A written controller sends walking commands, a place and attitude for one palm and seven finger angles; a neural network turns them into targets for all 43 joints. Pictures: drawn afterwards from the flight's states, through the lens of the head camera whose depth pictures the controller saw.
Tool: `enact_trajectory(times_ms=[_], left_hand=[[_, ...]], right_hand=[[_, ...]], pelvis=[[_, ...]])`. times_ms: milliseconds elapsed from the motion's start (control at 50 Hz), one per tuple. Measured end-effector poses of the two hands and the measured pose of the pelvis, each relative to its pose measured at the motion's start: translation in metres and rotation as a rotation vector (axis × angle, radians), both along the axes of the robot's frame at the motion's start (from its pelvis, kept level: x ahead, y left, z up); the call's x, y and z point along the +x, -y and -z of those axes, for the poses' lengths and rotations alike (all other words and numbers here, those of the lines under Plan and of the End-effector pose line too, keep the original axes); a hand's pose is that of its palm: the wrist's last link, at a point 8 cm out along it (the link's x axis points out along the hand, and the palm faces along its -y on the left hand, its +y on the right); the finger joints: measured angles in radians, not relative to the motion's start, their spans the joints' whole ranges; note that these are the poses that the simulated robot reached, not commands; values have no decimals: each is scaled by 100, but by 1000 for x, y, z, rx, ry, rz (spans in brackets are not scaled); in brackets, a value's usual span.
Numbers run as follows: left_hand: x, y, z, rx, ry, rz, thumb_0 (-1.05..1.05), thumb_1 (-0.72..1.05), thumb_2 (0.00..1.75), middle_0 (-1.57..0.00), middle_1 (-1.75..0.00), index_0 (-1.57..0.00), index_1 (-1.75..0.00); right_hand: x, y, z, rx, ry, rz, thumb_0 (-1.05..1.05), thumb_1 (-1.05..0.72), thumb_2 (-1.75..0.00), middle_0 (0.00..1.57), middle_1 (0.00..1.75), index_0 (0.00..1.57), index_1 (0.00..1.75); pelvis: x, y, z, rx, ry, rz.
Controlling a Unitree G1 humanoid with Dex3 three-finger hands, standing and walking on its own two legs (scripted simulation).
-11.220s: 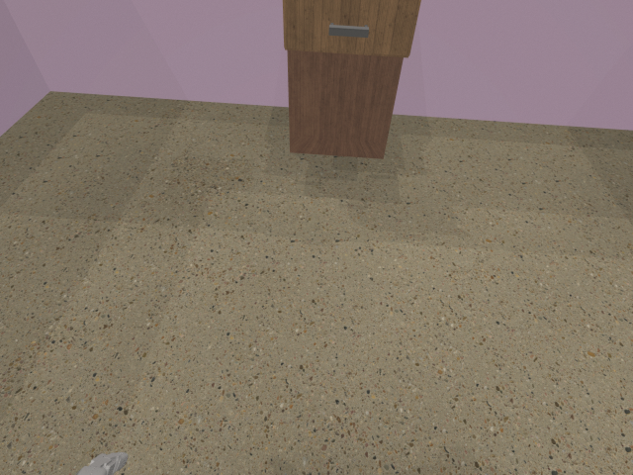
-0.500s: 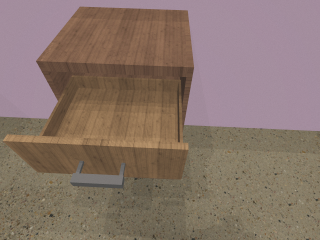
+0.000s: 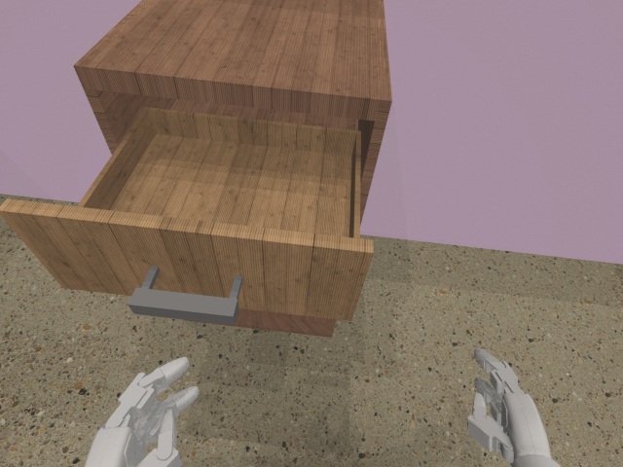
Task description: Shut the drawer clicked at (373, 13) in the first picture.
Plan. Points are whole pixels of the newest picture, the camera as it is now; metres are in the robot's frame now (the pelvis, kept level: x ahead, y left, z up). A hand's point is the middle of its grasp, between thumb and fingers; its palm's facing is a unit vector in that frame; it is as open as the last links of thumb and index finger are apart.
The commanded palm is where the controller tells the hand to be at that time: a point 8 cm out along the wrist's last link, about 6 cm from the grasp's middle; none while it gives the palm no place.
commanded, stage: raise the hand and make a fist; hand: left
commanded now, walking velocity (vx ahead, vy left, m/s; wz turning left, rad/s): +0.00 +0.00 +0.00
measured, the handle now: (190, 292) +0.32 +0.19 +0.02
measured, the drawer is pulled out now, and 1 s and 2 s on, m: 0.27 0.27 0.27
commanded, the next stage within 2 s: bring the fist close to the handle in 1.52 s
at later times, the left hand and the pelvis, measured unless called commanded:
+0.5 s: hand (164, 423) +0.16 +0.17 +0.06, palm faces +0.09 -0.99 -0.11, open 3.7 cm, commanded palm +0.10 +0.22 +0.06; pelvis +0.00 -0.03 -0.01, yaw +1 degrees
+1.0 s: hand (159, 421) +0.15 +0.16 +0.11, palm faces +0.01 -1.00 -0.04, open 3.2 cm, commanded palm +0.10 +0.20 +0.12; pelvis +0.01 +0.01 +0.01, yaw +1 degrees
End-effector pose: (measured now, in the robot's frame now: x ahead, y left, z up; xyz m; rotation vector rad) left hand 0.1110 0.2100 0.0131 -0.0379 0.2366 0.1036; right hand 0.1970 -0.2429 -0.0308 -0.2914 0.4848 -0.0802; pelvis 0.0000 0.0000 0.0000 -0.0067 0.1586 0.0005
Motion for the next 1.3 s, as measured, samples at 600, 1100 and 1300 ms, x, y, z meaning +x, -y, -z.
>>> enact_trajectory(times_ms=[600,1100,1300], left_hand=[[12,-2,-54,104,117,93,2,90,90,-100,-118,-101,-118],[14,6,-110,66,231,88,2,90,90,-138,-159,-139,-159],[12,11,-109,80,188,97,2,89,90,-140,-160,-140,-160]], right_hand=[[-38,30,46,78,-117,136,2,-90,-90,20,30,20,30],[12,-59,3,181,68,-55,2,-90,-90,20,30,20,30],[0,-53,9,178,25,-19,2,-90,-90,20,30,20,30]], pelvis=[[-2,23,7,3,-21,-25],[10,-11,-6,-22,56,-25],[9,-12,-5,-15,61,-15]])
